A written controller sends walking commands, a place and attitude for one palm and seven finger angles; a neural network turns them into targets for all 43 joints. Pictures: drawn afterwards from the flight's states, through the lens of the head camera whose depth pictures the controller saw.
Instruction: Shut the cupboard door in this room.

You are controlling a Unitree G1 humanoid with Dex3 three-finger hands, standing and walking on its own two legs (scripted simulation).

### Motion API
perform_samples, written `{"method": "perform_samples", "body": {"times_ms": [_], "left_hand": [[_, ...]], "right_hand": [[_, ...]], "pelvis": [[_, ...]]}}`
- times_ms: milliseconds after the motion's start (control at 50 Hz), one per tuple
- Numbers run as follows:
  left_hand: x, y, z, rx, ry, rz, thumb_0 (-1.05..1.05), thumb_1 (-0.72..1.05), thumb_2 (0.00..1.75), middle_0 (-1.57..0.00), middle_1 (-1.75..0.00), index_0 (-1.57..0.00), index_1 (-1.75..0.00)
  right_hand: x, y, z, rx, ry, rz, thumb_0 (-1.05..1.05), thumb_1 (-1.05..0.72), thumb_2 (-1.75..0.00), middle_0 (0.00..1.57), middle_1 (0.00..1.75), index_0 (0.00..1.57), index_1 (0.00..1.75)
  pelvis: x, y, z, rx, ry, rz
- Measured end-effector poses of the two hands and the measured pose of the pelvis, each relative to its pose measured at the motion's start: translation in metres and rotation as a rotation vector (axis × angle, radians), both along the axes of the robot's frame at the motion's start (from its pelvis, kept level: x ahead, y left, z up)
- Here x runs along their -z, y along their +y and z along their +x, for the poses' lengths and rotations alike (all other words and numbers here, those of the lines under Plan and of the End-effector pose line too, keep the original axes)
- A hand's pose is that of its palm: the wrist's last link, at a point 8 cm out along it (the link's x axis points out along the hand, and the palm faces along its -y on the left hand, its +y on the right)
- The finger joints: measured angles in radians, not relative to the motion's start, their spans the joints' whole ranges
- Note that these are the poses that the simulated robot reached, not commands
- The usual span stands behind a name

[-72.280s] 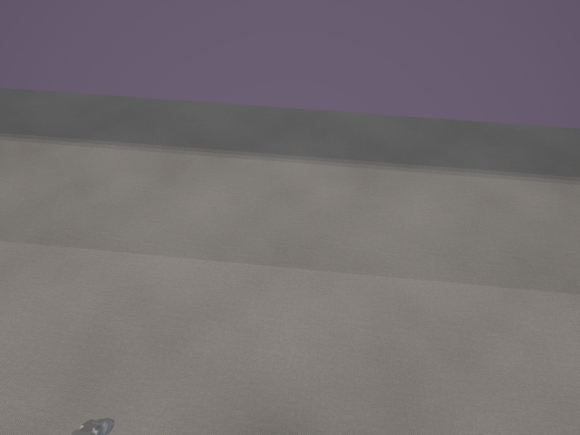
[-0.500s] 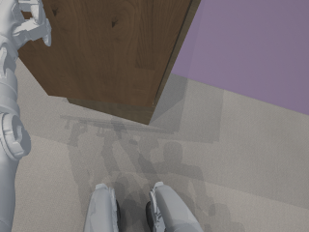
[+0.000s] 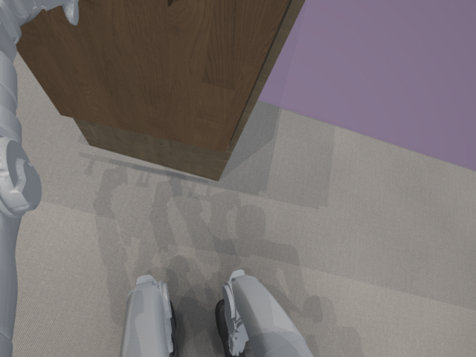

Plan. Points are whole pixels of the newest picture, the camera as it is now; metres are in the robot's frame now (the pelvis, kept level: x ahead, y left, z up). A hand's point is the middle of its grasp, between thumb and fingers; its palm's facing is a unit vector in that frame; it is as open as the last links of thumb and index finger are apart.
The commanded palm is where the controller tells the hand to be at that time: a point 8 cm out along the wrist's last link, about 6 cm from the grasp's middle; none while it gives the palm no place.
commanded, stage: pull the fist back off the door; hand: left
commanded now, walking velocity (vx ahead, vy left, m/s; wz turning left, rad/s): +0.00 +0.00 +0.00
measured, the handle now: out of the picture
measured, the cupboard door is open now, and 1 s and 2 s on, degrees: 4 1 1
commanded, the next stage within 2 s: draw the hand back to the body in 0.84 s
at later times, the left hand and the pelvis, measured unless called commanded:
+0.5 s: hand out of the picture +0.59 +0.13 +0.11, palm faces +0.17 -0.99 -0.02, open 3.1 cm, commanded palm +0.54 +0.16 +0.11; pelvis +0.03 -0.01 +0.05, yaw +1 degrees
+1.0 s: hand (104, 39) +0.53 +0.12 +0.11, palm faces +0.16 -0.99 -0.04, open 3.1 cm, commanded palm +0.49 +0.17 +0.12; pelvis +0.03 -0.03 +0.05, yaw +4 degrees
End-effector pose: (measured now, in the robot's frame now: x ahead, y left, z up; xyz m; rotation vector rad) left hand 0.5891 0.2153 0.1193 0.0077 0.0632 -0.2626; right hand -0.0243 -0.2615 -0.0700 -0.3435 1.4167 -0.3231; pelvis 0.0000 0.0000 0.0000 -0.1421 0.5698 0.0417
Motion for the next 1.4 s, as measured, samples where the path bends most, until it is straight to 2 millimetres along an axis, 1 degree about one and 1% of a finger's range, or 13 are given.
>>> {"method": "perform_samples", "body": {"times_ms": [80, 140, 280, 400, 540, 700, 800, 880, 960, 1060, 1220, 1300, 1400], "left_hand": [[0.010, -0.001, 0.005, -0.285, 0.018, -0.129, 0.04, 0.93, 0.96, -1.30, -1.50, -1.30, -1.50], [0.013, -0.006, 0.005, -0.443, -0.018, -0.048, 0.02, 0.89, 0.93, -1.30, -1.50, -1.30, -1.50], [0.014, -0.026, -0.002, -0.421, -0.024, 0.032, 0.02, 0.92, 0.92, -1.30, -1.50, -1.30, -1.50], [0.006, -0.034, -0.014, -0.426, -0.008, 0.004, 0.02, 0.91, 0.91, -1.30, -1.50, -1.30, -1.50], [0.006, -0.034, -0.037, -0.429, -0.026, 0.024, 0.02, 0.90, 0.90, -1.30, -1.50, -1.30, -1.50], [0.018, -0.034, -0.070, -0.429, -0.050, 0.018, 0.02, 0.90, 0.90, -1.30, -1.50, -1.30, -1.50], [0.017, -0.039, -0.086, -0.420, -0.069, 0.020, 0.02, 0.90, 0.90, -1.30, -1.50, -1.30, -1.50], [0.013, -0.044, -0.091, -0.417, -0.068, 0.030, 0.02, 0.90, 0.90, -1.30, -1.50, -1.30, -1.50], [0.009, -0.047, -0.090, -0.420, -0.070, 0.034, 0.02, 0.90, 0.90, -1.30, -1.50, -1.30, -1.50], [0.000, -0.046, -0.092, -0.425, -0.095, 0.025, 0.02, 0.90, 0.90, -1.30, -1.50, -1.30, -1.50], [-0.025, -0.021, -0.143, -0.444, -0.074, 0.047, 0.02, 0.90, 0.90, -1.30, -1.50, -1.30, -1.50], [-0.044, -0.007, -0.169, -0.452, -0.093, 0.037, 0.02, 0.90, 0.90, -1.30, -1.50, -1.30, -1.50], [-0.067, 0.002, -0.196, -0.416, -0.138, 0.029, 0.02, 0.90, 0.90, -1.30, -1.50, -1.30, -1.50]], "right_hand": [[0.000, 0.010, -0.006, -0.037, 0.027, 0.049, 0.01, -0.91, -0.90, 0.20, 0.30, 0.20, 0.30], [0.000, 0.020, -0.012, -0.038, 0.052, 0.104, 0.01, -0.91, -0.90, 0.20, 0.30, 0.20, 0.30], [-0.009, 0.037, -0.030, 0.054, 0.111, 0.200, 0.01, -0.91, -0.90, 0.20, 0.30, 0.20, 0.30], [-0.023, 0.033, -0.028, 0.070, 0.115, 0.222, 0.01, -0.91, -0.90, 0.20, 0.30, 0.20, 0.30], [-0.029, 0.010, -0.001, 0.041, 0.083, 0.205, 0.01, -0.91, -0.90, 0.20, 0.30, 0.20, 0.30], [-0.025, -0.018, 0.056, -0.035, -0.014, 0.161, 0.01, -0.91, -0.90, 0.20, 0.30, 0.20, 0.30], [-0.021, -0.024, 0.091, -0.078, -0.086, 0.155, 0.01, -0.91, -0.90, 0.20, 0.30, 0.20, 0.30], [-0.017, -0.023, 0.109, -0.102, -0.135, 0.163, 0.01, -0.91, -0.90, 0.20, 0.30, 0.20, 0.30], [-0.014, -0.020, 0.114, -0.108, -0.163, 0.174, 0.01, -0.91, -0.90, 0.20, 0.30, 0.20, 0.30], [-0.011, -0.016, 0.103, -0.076, -0.158, 0.196, 0.01, -0.91, -0.90, 0.20, 0.30, 0.20, 0.30], [-0.032, -0.006, 0.089, -0.018, -0.153, 0.250, 0.01, -0.91, -0.90, 0.20, 0.30, 0.20, 0.30], [-0.049, -0.007, 0.101, -0.038, -0.202, 0.233, 0.01, -0.91, -0.90, 0.20, 0.30, 0.20, 0.30], [-0.068, -0.013, 0.136, -0.080, -0.321, 0.195, 0.01, -0.91, -0.90, 0.20, 0.30, 0.20, 0.30]], "pelvis": [[0.000, 0.001, -0.001, 0.005, 0.012, 0.001], [-0.001, 0.000, -0.001, 0.005, 0.022, 0.005], [-0.018, -0.002, 0.008, 0.010, 0.000, 0.022], [-0.037, -0.005, 0.021, 0.017, -0.034, 0.044], [-0.048, -0.011, 0.032, 0.016, -0.075, 0.069], [-0.051, -0.016, 0.036, 0.002, -0.103, 0.086], [-0.052, -0.019, 0.035, -0.007, -0.119, 0.094], [-0.052, -0.022, 0.033, -0.013, -0.130, 0.098], [-0.050, -0.024, 0.029, -0.014, -0.132, 0.101], [-0.051, -0.026, 0.027, -0.001, -0.138, 0.108], [-0.081, -0.026, 0.035, 0.018, -0.232, 0.129], [-0.095, -0.026, 0.038, 0.005, -0.282, 0.129], [-0.106, -0.023, 0.041, -0.009, -0.335, 0.128]]}}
